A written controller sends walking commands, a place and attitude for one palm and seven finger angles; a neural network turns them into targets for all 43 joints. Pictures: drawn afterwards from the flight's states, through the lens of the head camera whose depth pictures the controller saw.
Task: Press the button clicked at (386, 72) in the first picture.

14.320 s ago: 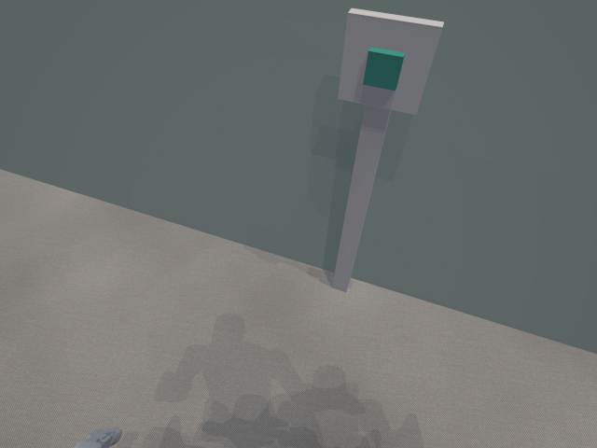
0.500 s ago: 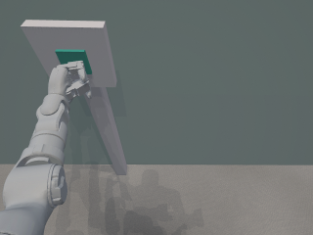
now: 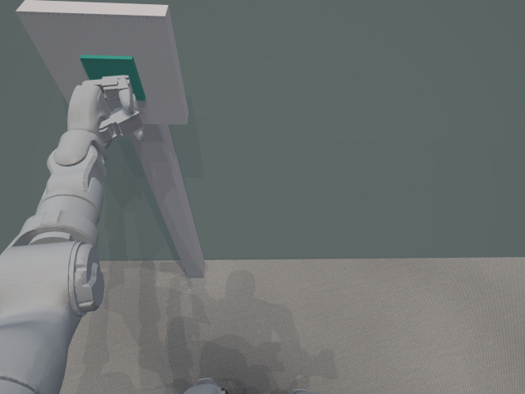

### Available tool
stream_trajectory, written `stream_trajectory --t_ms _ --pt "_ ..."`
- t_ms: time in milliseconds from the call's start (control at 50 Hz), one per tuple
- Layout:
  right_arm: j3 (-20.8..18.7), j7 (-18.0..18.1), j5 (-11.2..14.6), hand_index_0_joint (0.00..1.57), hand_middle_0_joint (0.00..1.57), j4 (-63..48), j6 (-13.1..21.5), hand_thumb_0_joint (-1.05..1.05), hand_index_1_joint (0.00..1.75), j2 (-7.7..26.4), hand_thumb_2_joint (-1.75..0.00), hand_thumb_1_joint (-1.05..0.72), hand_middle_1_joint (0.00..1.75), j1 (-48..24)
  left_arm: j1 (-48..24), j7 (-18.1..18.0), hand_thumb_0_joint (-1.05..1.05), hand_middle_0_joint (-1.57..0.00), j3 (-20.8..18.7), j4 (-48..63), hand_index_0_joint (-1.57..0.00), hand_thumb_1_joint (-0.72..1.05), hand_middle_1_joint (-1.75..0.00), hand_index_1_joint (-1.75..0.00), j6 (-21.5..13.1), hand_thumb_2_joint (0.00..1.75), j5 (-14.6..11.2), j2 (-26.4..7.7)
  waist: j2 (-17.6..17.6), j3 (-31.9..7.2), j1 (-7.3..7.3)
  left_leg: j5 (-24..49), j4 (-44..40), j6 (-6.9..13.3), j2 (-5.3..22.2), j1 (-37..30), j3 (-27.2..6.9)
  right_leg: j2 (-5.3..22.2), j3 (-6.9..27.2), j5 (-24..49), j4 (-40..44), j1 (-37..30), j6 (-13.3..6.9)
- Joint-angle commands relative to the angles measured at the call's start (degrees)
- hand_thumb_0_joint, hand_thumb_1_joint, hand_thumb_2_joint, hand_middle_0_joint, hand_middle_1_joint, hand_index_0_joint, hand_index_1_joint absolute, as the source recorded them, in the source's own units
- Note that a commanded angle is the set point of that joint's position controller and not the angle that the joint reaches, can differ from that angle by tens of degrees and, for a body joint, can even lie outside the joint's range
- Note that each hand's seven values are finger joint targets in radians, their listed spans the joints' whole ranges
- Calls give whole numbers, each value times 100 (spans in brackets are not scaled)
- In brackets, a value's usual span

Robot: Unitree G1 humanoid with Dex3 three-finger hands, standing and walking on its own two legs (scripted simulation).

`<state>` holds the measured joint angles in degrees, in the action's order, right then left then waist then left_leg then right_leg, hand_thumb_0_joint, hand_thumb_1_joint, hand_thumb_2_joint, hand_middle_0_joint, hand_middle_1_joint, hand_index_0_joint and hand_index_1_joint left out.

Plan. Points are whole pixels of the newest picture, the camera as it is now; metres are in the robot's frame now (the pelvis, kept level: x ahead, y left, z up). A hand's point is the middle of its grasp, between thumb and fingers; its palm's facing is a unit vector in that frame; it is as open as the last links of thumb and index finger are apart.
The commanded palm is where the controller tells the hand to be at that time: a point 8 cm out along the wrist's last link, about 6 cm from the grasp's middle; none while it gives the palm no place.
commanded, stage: pull the fist back off the button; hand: left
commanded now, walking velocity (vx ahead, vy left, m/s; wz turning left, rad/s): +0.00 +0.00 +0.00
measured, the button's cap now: (116, 74) +0.55 +0.19 +0.17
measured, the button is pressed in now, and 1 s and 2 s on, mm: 13 0 0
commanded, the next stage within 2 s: draw the hand back to the body in 1.06 s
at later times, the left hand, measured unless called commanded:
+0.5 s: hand (133, 125) +0.48 +0.17 +0.14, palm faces -0.02 -1.00 +0.00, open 2.9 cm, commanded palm +0.45 +0.22 +0.14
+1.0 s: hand (122, 164) +0.41 +0.17 +0.13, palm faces -0.03 -1.00 -0.01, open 3.1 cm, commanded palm +0.38 +0.22 +0.14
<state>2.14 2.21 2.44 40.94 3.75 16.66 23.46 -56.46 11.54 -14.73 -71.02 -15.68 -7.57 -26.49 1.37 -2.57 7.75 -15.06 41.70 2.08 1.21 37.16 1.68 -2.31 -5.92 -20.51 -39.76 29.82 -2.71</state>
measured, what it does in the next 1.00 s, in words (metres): stands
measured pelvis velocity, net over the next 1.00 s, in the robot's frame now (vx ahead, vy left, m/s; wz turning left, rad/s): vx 0.04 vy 0.00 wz -0.02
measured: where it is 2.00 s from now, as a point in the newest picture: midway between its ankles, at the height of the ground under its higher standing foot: outside the picture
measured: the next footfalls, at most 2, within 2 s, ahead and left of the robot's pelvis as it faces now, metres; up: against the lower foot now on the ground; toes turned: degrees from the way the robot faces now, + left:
none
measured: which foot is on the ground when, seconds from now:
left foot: down 0.00-1.00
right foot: down 0.00-1.00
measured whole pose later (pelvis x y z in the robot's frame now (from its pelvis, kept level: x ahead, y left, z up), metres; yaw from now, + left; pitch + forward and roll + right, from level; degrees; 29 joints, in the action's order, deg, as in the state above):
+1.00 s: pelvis +0.04 +0.00 +0.01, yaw -1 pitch +5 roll -1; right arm 1.6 1.6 3.6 32.6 2.3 15.2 15.0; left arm -19.6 11.2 -10.9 -25.9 -4.9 -12.5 -15.6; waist 1.9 -4.1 0.6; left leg -17.5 36.9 2.4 0.1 24.0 3.6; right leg -1.5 -3.5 -22.2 -34.9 17.2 -2.0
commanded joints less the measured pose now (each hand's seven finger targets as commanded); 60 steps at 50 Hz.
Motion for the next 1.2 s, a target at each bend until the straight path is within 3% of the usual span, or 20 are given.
stream_trajectory --t_ms 0,100,140,180,240,380,400,480,580,660,680,700,760,800,820,900,940,1120,1160,1180 --pt "-307 89 -15 20 20 -374 218 0 30 1005 -90 -90 30 568 -3662 -196 0 -130 -130 1348 -130 90 -150 -150 -307 90 -99 -1122 345 -1765 473 -501 -546 73 31 -1965 -566 12 619 36 832 656 240" --pt "-329 67 -42 20 20 -371 252 0 30 1006 -90 -90 30 624 -3601 -189 0 -130 -251 1311 -130 90 -150 -150 -302 90 -81 -1210 349 -1839 417 -413 -500 60 22 -1964 -593 -3 599 97 791 633 211" --pt "-334 38 -58 20 20 -420 266 0 30 999 -90 -90 30 620 -3515 -190 0 -130 -199 1350 -130 90 -150 -150 -297 90 -85 -1078 325 -1833 407 -440 -511 56 17 -1999 -609 -12 578 68 778 686 205" --pt "-350 18 -69 20 20 -478 259 0 30 990 -90 -90 30 605 -3283 -195 0 -130 -338 1364 -130 90 -150 -150 -317 90 -68 -1167 330 -1963 292 -325 -478 56 1 -2005 -568 -19 580 134 760 557 192" --pt "-353 4 -63 20 20 -537 244 0 30 969 -90 -90 30 551 -3023 -173 0 -130 -326 1422 -130 90 -150 -150 -312 90 -89 -1100 211 -1834 263 -277 -484 69 9 -1973 -541 -21 573 187 778 510 194" --pt "-374 -15 -15 20 20 -820 162 0 30 885 -90 -90 30 330 -2077 -76 0 -130 -394 2122 -130 90 -150 -150 -361 90 -177 -971 278 -2080 -56 331 -464 77 -12 -2250 -405 -49 551 804 716 62 160" --pt "-373 -5 -5 20 20 -833 142 0 30 876 -90 -90 30 291 -1903 -65 0 -130 -463 2106 -130 90 -150 -150 -324 90 -187 -1019 259 -1918 -107 309 -484 74 -14 -2214 -396 -49 544 805 738 66 157" --pt "-359 21 44 20 20 -1012 83 0 30 848 -90 -90 30 119 -1313 -9 0 -130 -560 2499 -130 90 -150 -150 -232 90 -281 -1074 -29 -1867 -252 490 -536 107 -42 -2113 -312 -35 574 1150 766 -334 169" --pt "-352 38 92 20 20 -1193 51 0 30 787 -90 -90 30 -126 -711 80 0 -130 -423 3113 -130 90 -150 -150 -63 90 -357 -846 144 -1776 -354 764 -552 114 -63 -2319 -248 -20 578 1518 789 -445 164" --pt "-371 29 111 20 20 -1301 49 0 30 750 -90 -90 30 -279 -270 151 0 -130 -160 3818 -130 90 -150 -150 54 90 -488 -438 162 -1947 -372 1251 -533 102 -56 -2740 -285 -32 513 1904 764 -539 140" --pt "-377 20 112 20 20 -1328 55 0 30 750 -90 -90 30 -324 -69 159 0 -130 -228 4058 -130 90 -150 -150 81 90 -522 -482 293 -2042 -464 1431 -540 89 -54 -2854 -296 -20 511 2068 743 -608 130" --pt "-381 14 115 20 20 -1355 63 0 30 745 -90 -90 30 -364 180 164 0 -130 -176 4236 -130 90 -150 -150 129 90 -555 -387 142 -2064 -475 1586 -551 85 -46 -2946 -327 -22 479 2181 732 -661 131" --pt "-369 5 125 20 20 -1404 86 0 30 708 -90 -90 30 -521 414 137 0 -130 82 4800 -130 90 -150 -150 270 90 -636 -49 162 -1944 -472 1800 -572 78 -38 -3080 -338 -21 427 2279 744 -651 138" --pt "-386 -10 121 20 20 -1446 109 0 30 694 -90 -90 30 -654 866 89 0 -130 75 5183 -130 90 -150 -150 375 90 -654 20 139 -1973 -565 1936 -606 69 -35 -3187 -341 0 426 2404 753 -725 151" --pt "-378 -6 117 20 20 -1458 104 0 30 701 -90 -90 30 -686 1067 48 0 -130 -77 5284 -130 90 -150 -150 444 90 -653 -139 148 -1913 -616 1974 -626 61 -37 -3127 -344 15 426 2464 755 -809 146" --pt "-341 0 115 20 20 -1515 79 0 30 659 -90 -90 30 -909 1472 -78 0 -130 -119 5754 -130 90 -150 -150 653 90 -602 -178 7 -1662 -675 1977 -703 63 -70 -2996 -330 40 426 2582 786 -985 149" --pt "-334 4 115 20 20 -1578 86 0 30 617 -90 -90 30 -1013 1623 -90 0 -130 28 6090 -130 90 -150 -150 737 90 -623 37 64 -1761 -682 2009 -722 56 -80 -3104 -302 53 420 2625 806 -1048 158" --pt "-240 146 122 20 20 -1391 44 0 30 600 -90 -90 30 -1195 1002 -106 0 -130 355 5825 -130 90 -150 -150 993 90 -608 254 -12 -1340 -430 1298 -790 47 -128 -2983 -381 71 427 2018 1013 -777 159" --pt "-237 163 103 20 20 -1364 18 0 30 636 -90 -90 30 -1165 1243 -108 0 -130 14 5565 -130 90 -150 -150 1017 90 -621 -102 -190 -1414 -550 1163 -796 64 -148 -2843 -376 74 476 1915 1048 -949 159" --pt "-212 156 112 20 20 -1436 16 0 30 602 -90 -90 30 -1241 1368 -69 0 -130 87 5680 -130 90 -150 -150 1015 90 -630 -15 -43 -1566 -615 1219 -832 64 -169 -2863 -345 119 501 2044 1032 -1111 153"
